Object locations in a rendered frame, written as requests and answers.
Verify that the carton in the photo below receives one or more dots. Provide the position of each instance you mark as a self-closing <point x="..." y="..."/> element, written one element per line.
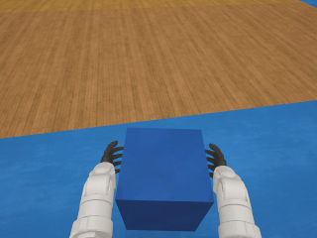
<point x="164" y="182"/>

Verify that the robot right hand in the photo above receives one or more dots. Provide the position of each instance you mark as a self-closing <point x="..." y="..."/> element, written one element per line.
<point x="218" y="158"/>

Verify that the robot right forearm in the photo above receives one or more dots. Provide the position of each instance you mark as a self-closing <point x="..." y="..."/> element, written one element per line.
<point x="234" y="206"/>

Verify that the robot left hand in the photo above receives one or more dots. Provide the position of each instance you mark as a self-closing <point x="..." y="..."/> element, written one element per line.
<point x="108" y="156"/>

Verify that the robot left forearm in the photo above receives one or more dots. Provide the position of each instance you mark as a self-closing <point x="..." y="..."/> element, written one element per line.
<point x="96" y="203"/>

